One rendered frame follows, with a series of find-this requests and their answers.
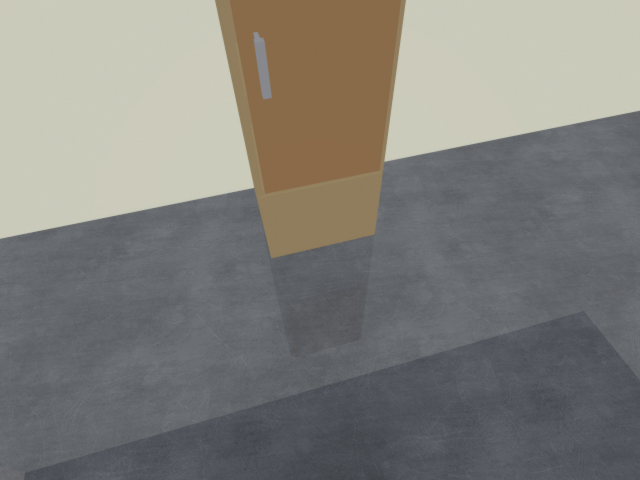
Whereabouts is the handle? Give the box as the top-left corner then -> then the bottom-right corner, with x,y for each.
253,32 -> 272,99

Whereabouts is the cupboard door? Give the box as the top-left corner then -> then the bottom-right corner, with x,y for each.
230,0 -> 401,194

